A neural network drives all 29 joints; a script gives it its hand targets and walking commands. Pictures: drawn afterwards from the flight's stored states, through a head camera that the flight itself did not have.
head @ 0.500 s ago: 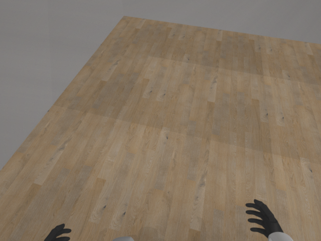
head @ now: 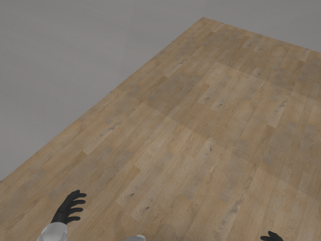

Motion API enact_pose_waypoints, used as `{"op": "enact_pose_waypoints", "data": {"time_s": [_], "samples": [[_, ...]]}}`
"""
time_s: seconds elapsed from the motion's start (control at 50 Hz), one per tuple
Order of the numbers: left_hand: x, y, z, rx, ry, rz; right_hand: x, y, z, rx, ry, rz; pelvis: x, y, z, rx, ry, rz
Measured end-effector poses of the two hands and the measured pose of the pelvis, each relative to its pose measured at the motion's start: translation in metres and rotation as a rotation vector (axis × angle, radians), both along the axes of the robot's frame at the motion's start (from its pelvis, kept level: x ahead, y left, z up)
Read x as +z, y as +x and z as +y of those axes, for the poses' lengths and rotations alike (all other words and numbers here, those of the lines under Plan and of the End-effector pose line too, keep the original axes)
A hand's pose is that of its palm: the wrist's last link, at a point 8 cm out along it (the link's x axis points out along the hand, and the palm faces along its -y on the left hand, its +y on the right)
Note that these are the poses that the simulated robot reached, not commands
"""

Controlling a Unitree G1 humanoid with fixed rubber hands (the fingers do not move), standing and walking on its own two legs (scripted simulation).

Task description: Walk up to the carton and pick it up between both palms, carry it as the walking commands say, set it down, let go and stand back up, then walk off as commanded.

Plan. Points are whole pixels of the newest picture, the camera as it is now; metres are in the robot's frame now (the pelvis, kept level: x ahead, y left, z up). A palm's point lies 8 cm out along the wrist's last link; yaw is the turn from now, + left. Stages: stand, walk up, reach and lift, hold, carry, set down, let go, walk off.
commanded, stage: walk off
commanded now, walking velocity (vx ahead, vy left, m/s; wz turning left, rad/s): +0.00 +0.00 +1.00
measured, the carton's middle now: out of the picture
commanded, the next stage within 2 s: stand in 1.30 s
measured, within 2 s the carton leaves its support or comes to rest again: neither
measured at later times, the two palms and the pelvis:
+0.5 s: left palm out of the picture -0.06 +0.33 -0.11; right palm (206, 185) +0.27 -0.13 -0.08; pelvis +0.00 +0.04 +0.00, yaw +29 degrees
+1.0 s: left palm out of the picture -0.11 +0.27 -0.05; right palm (179, 166) +0.34 -0.06 -0.10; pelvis +0.04 +0.01 +0.01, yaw +59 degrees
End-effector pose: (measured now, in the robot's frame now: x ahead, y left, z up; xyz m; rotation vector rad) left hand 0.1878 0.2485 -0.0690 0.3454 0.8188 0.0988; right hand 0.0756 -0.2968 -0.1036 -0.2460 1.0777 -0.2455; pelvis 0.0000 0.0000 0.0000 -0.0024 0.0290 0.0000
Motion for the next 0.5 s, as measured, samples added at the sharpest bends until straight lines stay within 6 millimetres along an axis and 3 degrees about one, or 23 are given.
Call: {"op": "enact_pose_waypoints", "data": {"time_s": [0.1, 0.18, 0.24, 0.36, 0.42, 0.5], "samples": [[0.014, -0.051, 0.020, 0.155, 0.036, 0.034, 0.003, 0.049, 0.007, 0.153, 0.043, -0.006, 0.011, 0.003, -0.006, 0.118, 0.021, -0.016], [0.013, -0.092, 0.033, 0.278, 0.034, 0.061, 0.006, 0.089, 0.027, 0.263, 0.066, -0.014, 0.013, 0.005, -0.006, 0.205, 0.033, -0.014], [0.001, -0.133, 0.042, 0.370, 0.013, 0.116, 0.009, 0.125, 0.057, 0.358, 0.080, -0.049, 0.011, 0.005, -0.002, 0.268, 0.035, -0.011], [-0.037, -0.224, 0.066, 0.571, -0.063, 0.231, 0.019, 0.194, 0.141, 0.564, 0.060, -0.176, -0.006, 0.003, 0.023, 0.391, 0.017, -0.006], [-0.053, -0.252, 0.078, 0.631, -0.079, 0.271, 0.022, 0.205, 0.166, 0.631, 0.023, -0.204, -0.014, 0.000, 0.033, 0.443, 0.018, -0.001], [-0.045, -0.245, 0.084, 0.662, -0.097, 0.214, 0.028, 0.191, 0.164, 0.642, -0.035, -0.128, -0.003, -0.001, 0.038, 0.514, -0.001, -0.004]]}}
